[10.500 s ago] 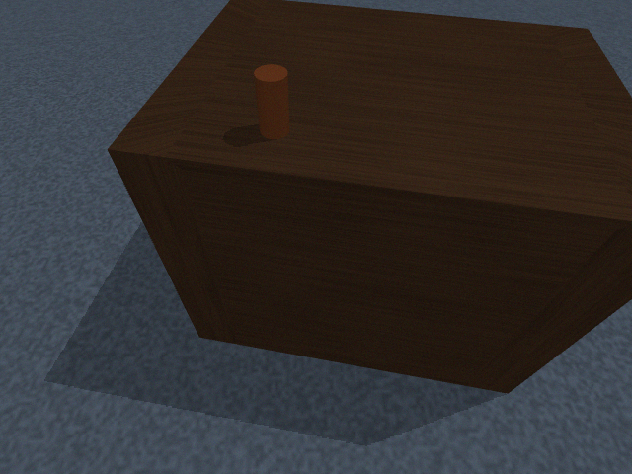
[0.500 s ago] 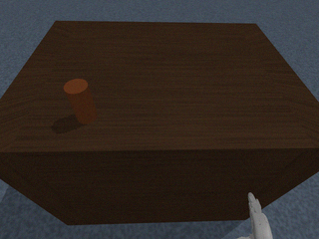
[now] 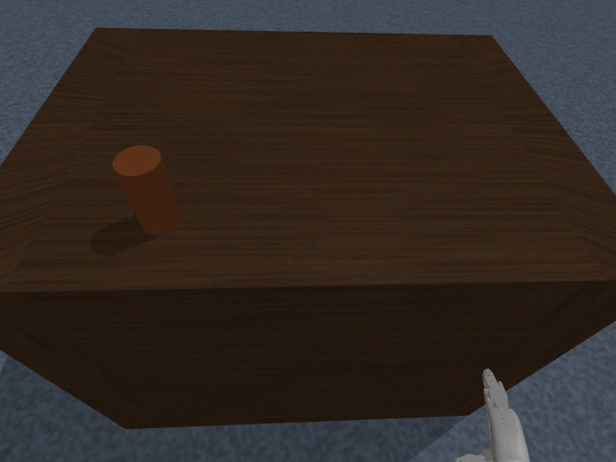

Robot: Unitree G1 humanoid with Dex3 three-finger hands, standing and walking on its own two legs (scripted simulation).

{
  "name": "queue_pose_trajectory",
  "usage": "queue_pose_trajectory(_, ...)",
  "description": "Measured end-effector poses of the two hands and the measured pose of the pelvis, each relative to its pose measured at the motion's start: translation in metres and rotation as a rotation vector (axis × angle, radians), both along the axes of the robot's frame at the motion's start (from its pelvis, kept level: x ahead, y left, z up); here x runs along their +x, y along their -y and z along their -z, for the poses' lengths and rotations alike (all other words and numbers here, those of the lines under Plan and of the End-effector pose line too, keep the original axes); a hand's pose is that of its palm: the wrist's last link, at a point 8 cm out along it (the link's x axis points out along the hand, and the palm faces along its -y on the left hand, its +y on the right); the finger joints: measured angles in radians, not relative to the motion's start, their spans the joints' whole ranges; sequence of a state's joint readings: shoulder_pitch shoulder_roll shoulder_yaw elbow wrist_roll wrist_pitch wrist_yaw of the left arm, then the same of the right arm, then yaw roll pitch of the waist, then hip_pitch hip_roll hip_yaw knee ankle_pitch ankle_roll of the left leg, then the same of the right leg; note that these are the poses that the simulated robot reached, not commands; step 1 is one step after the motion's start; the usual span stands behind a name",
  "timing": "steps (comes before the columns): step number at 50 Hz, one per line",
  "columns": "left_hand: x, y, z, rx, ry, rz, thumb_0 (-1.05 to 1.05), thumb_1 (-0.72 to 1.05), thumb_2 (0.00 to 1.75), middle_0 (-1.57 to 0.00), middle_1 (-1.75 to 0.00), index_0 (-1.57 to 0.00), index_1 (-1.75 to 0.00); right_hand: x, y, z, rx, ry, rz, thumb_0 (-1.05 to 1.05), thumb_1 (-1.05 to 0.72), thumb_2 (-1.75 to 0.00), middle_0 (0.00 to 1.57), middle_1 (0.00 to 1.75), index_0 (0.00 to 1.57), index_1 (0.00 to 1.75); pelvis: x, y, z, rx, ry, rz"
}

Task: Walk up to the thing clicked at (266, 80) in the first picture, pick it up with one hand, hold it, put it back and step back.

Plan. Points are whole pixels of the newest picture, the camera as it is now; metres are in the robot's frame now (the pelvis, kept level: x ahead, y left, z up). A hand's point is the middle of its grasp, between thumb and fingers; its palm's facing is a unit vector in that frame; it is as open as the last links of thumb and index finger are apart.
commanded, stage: go down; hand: left
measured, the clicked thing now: (150, 192) +0.45 +0.21 +0.09
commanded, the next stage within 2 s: approach in 0.44 s
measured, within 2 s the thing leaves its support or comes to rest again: neither
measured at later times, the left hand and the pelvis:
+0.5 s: hand out of the picture +0.34 +0.40 +0.20, palm faces +0.18 -0.98 +0.00, open 17.6 cm; pelvis +0.00 +0.01 +0.00, yaw +0 degrees
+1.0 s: hand (55, 212) +0.39 +0.30 +0.11, palm faces +0.06 -1.00 +0.04, open 17.6 cm; pelvis -0.01 +0.00 -0.01, yaw -1 degrees
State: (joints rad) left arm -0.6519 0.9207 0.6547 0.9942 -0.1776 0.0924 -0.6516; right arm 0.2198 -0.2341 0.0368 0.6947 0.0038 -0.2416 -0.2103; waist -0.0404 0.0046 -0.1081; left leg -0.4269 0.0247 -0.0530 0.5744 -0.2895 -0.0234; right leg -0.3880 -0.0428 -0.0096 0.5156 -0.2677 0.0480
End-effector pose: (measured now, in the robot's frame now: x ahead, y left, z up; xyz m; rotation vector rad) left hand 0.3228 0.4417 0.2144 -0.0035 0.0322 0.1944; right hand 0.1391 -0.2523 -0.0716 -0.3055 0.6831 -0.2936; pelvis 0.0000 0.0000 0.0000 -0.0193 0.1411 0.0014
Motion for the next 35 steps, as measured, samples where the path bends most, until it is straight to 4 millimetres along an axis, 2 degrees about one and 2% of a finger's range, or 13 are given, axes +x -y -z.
queue_pose_trajectory(13,-0.006,-0.006,0.011,-0.015,-0.016,0.000,-0.01,-0.59,0.04,-0.05,-0.04,-0.05,-0.04,0.012,-0.005,-0.006,-0.002,0.032,0.000,-0.01,0.51,-0.06,0.06,0.05,0.06,0.05,0.007,-0.004,0.000,-0.002,0.000,0.002)
queue_pose_trajectory(28,-0.019,-0.005,0.014,-0.011,-0.007,0.009,-0.01,-0.56,0.04,-0.05,-0.04,-0.05,-0.04,0.001,-0.005,-0.003,-0.008,0.015,-0.006,-0.01,0.51,-0.06,0.06,0.05,0.06,0.05,-0.003,-0.005,0.002,-0.003,0.018,-0.004)
queue_pose_trajectory(35,-0.014,0.000,0.013,0.011,-0.018,0.016,-0.01,-0.54,0.03,-0.05,-0.05,-0.04,-0.05,-0.002,-0.007,-0.001,-0.007,0.011,-0.016,-0.01,0.52,-0.06,0.06,0.05,0.06,0.05,-0.006,-0.005,0.002,-0.002,0.016,-0.006)
